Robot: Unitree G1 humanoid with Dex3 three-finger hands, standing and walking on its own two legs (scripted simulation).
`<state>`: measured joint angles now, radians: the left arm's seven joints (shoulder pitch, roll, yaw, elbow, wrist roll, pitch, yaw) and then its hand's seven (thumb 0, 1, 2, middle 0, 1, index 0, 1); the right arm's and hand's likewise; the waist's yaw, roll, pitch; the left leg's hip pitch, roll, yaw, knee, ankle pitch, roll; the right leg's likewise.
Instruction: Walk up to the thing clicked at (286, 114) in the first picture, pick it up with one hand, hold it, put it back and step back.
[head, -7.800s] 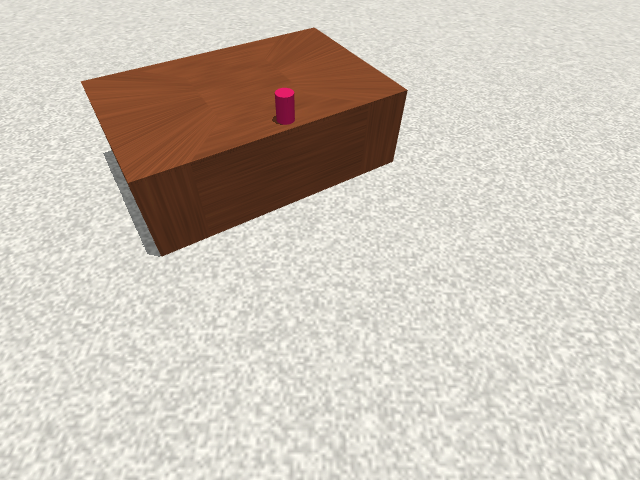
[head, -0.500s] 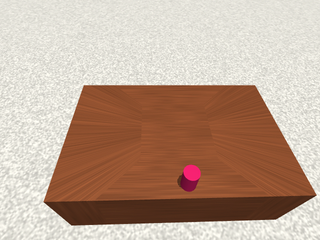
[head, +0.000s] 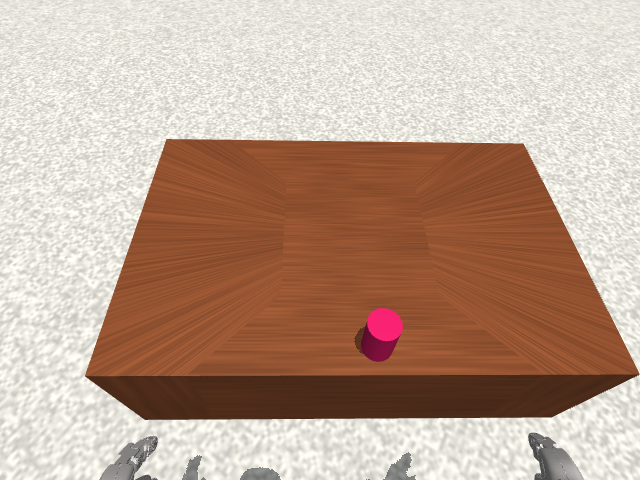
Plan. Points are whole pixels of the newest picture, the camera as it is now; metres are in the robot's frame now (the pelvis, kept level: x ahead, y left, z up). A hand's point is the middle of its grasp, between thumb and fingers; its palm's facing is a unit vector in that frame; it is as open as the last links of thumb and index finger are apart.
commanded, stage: go down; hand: right
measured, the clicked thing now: (380, 335) +0.44 -0.12 -0.32
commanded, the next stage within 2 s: none
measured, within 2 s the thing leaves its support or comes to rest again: neither
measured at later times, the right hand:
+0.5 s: hand out of the picture +0.16 -0.25 -0.13, palm faces +0.03 +0.95 -0.31, open 17.2 cm
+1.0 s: hand out of the picture +0.14 -0.26 -0.13, palm faces +0.06 +0.95 -0.32, open 17.4 cm
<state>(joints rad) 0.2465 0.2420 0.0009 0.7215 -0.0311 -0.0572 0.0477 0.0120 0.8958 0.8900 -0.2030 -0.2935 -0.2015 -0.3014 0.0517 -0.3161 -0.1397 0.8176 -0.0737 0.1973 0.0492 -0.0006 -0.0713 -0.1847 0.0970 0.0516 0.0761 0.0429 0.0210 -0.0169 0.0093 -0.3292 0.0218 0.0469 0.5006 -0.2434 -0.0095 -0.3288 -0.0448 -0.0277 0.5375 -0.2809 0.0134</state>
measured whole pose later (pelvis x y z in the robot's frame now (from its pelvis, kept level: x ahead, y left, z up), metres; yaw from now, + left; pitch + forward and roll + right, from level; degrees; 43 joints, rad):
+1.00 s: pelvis +0.01 -0.01 -0.04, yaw -2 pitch +10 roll +3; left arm 0.27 0.24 -0.03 0.58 -0.02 -0.23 0.15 0.02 0.88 0.89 -0.20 -0.29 -0.20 -0.30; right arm 0.40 -0.34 -0.12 0.10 0.00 0.53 0.04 -0.01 0.52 -0.04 0.06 0.05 0.05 0.05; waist 0.03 -0.04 -0.13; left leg -0.59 0.03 0.09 0.86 -0.43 -0.02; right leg -0.64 -0.05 0.04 0.95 -0.49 0.00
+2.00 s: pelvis -0.02 -0.01 -0.04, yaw +0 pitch +13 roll +2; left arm 0.36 0.29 -0.03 0.69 0.00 -0.17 0.10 0.01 0.90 0.89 -0.20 -0.29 -0.20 -0.30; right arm -0.47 -0.61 -0.42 1.03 0.08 -0.12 0.45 -0.02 0.60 -0.03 0.05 0.05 0.05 0.05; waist 0.08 0.00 -0.06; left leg -0.70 0.02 0.06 0.84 -0.37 -0.02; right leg -0.73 -0.06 0.00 0.92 -0.42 0.00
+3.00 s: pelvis -0.03 -0.02 -0.10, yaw +1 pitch +24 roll +3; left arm 0.34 0.32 -0.06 0.65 0.03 -0.16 0.02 0.01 0.91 0.88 -0.20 -0.29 -0.21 -0.29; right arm -0.67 -0.67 -0.49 1.21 0.18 -0.42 0.58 -0.02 0.61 -0.04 0.05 0.05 0.04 0.04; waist 0.12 0.02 -0.15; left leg -1.08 0.02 0.05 1.14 -0.47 -0.03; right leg -1.10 -0.06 0.01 1.22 -0.53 -0.01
